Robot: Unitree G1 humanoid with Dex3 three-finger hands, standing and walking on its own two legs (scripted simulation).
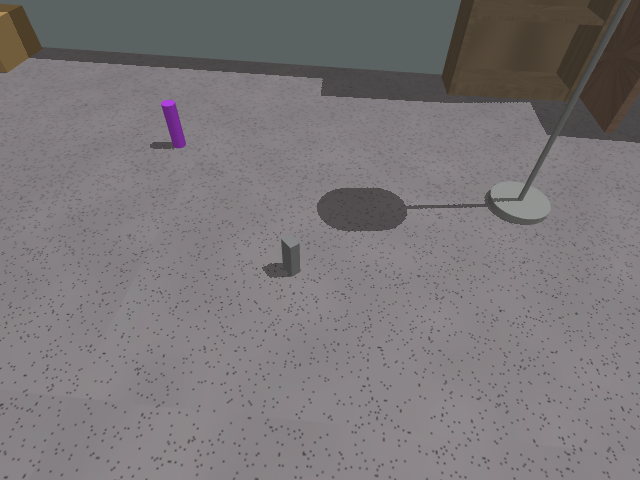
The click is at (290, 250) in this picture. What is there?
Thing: carton on end
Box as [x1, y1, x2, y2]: [281, 234, 299, 276]
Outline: 289,234 281,238 283,267 292,276 299,271 299,243
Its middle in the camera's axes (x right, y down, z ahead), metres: -0.13 +0.04 +1.54
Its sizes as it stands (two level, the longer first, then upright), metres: 0.062 0.042 0.175
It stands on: the floor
